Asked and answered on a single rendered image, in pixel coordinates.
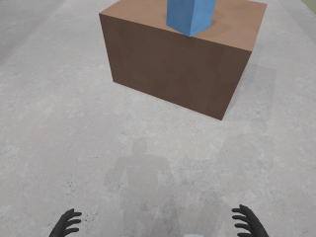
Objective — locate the carton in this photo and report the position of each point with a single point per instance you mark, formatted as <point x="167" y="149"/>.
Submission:
<point x="189" y="17"/>

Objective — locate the left robot hand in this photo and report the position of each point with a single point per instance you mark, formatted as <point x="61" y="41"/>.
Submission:
<point x="60" y="230"/>

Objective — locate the right robot hand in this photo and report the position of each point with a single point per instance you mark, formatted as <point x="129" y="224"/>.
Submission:
<point x="254" y="225"/>

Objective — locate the pedestal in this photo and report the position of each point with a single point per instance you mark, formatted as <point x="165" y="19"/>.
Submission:
<point x="199" y="73"/>

